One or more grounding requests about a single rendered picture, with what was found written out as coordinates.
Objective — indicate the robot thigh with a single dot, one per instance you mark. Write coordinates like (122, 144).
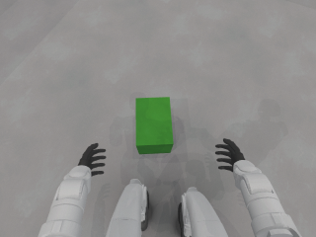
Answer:
(203, 219)
(126, 219)

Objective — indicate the robot left hand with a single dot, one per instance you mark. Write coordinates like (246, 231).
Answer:
(87, 159)

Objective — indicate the robot right thigh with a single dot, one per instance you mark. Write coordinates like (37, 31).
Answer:
(203, 219)

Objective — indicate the robot right forearm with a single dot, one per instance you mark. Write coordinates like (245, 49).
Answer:
(268, 216)

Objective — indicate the carton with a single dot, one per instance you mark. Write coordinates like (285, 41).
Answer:
(153, 125)

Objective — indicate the robot left thigh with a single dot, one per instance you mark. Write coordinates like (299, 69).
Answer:
(126, 219)

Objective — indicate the robot left forearm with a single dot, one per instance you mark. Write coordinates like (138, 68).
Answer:
(68, 205)

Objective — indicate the robot right hand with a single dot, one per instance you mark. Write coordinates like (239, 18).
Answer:
(233, 152)

